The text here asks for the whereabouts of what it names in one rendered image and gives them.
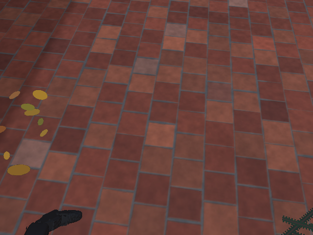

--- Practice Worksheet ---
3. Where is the left robot hand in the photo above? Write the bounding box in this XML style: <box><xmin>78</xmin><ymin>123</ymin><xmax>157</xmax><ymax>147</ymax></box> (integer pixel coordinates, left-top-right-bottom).
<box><xmin>24</xmin><ymin>210</ymin><xmax>82</xmax><ymax>235</ymax></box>

